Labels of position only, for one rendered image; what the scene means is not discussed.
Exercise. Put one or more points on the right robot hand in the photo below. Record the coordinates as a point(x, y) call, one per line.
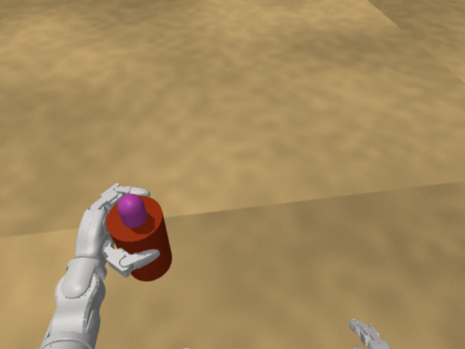
point(369, 336)

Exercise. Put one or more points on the left robot hand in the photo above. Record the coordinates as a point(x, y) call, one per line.
point(94, 240)

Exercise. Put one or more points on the bottle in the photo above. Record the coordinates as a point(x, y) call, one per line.
point(136, 224)

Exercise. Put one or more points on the left robot arm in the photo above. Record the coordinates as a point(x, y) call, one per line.
point(79, 295)

